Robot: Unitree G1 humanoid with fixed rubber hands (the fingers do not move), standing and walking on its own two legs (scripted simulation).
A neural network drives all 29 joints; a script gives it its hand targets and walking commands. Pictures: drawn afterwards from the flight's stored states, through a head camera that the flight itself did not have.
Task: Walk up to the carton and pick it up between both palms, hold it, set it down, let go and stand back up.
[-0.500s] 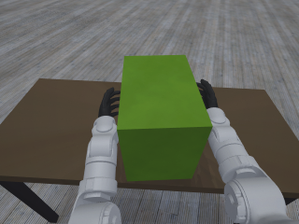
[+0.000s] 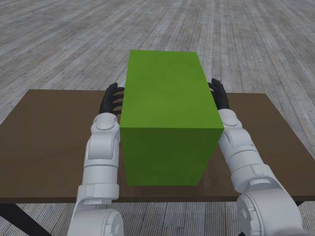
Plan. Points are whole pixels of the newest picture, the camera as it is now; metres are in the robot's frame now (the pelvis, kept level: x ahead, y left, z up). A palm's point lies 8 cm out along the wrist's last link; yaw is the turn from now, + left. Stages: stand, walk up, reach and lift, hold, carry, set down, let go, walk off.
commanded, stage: reach and lift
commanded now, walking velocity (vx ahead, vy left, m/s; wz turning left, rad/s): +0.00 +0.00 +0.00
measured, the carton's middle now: (163, 116) +0.42 +0.02 +0.12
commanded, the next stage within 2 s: hold in 1.22 s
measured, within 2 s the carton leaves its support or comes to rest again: neither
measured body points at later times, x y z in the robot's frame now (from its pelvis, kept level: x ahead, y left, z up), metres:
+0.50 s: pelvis +0.00 +0.01 +0.00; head -0.04 +0.04 +0.45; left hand +0.39 +0.15 +0.19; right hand +0.40 -0.13 +0.19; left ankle +0.06 +0.12 -0.75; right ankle -0.02 -0.10 -0.75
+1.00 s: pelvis +0.00 +0.01 +0.00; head -0.04 +0.03 +0.45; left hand +0.39 +0.15 +0.20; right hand +0.40 -0.14 +0.21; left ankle +0.06 +0.12 -0.75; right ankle -0.02 -0.10 -0.75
